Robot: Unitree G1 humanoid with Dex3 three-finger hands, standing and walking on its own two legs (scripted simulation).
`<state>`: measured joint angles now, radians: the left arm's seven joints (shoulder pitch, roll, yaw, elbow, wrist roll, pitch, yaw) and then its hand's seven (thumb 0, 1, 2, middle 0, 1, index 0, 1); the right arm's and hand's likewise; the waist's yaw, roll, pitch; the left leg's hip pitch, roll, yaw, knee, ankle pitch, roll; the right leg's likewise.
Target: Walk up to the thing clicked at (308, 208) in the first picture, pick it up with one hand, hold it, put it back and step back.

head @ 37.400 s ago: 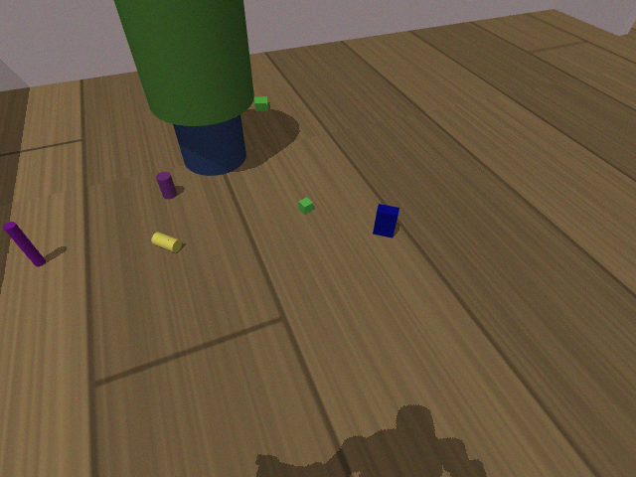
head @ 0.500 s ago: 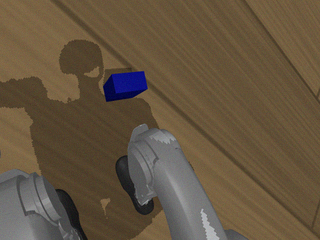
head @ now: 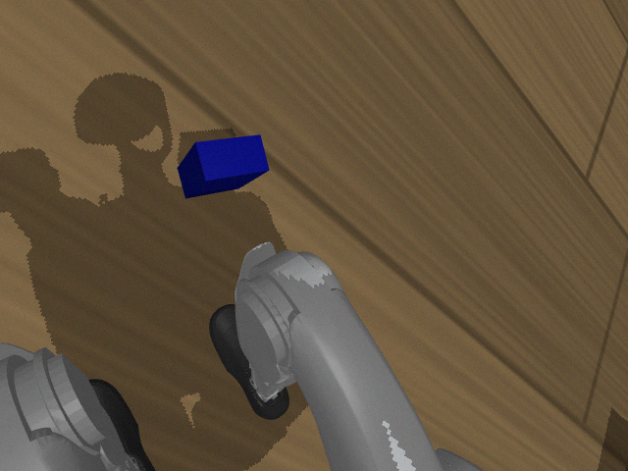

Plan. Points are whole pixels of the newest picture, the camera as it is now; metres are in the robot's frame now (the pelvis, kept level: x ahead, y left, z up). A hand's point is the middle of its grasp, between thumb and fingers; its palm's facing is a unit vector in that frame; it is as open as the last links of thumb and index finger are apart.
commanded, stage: rest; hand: left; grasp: from above
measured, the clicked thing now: out of the picture +0.46 +0.31 -0.30
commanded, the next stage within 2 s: open in 0.02 s
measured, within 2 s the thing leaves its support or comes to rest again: neither
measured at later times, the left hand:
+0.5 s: hand out of the picture +0.46 +0.29 -0.26, palm faces -0.17 -0.42 -0.89, open 10.2 cm
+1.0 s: hand out of the picture +0.46 +0.29 -0.26, palm faces -0.17 -0.42 -0.89, open 13.2 cm
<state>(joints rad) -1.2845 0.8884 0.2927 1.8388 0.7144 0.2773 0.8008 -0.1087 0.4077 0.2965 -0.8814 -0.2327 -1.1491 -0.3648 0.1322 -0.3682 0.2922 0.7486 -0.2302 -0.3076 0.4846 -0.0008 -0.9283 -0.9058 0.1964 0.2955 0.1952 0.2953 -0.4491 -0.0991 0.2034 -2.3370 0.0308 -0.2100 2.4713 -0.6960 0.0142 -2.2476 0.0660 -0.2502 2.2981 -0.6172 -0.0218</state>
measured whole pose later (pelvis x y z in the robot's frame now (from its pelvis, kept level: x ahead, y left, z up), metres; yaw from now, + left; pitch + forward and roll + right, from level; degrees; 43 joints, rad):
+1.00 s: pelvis -0.01 +0.00 +0.01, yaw -1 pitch +29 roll -15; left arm -1.28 0.92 0.23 1.80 0.68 0.27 0.80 0.00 -0.36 0.86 -0.31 -0.74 -0.27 -0.78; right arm 0.12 -0.39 0.33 0.72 -0.23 -0.36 0.46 0.01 -0.92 -0.90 0.20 0.30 0.20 0.30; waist -0.45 -0.14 0.24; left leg -2.31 0.03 -0.24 2.46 -0.68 0.02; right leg -2.21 0.08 -0.27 2.27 -0.60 -0.01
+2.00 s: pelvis +0.00 +0.00 +0.03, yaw +3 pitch +32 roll -10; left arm -1.06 0.67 0.01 1.43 0.82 0.34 0.37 0.00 -0.49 0.95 -0.12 -0.96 -0.12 -0.97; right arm 0.19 -0.33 0.15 0.78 -0.10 -0.23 0.37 0.00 -0.93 -0.91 0.20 0.30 0.20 0.30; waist -0.29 0.07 -0.04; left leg -2.26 0.04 -0.13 2.37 -0.69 0.04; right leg -2.19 0.07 -0.18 2.23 -0.63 -0.01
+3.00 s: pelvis +0.01 +0.00 +0.15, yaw +10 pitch +33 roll -5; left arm -0.41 0.47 -0.04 0.70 0.53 0.03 0.04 0.00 0.43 1.03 -0.26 -0.57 -0.24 -0.58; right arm 0.16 -0.26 0.02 0.62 0.01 -0.03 0.05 0.00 -0.90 -0.90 0.21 0.30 0.20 0.30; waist -0.08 0.03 -0.21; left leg -1.90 0.00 -0.05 1.97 -0.66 0.03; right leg -1.85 0.04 -0.08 1.91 -0.64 -0.01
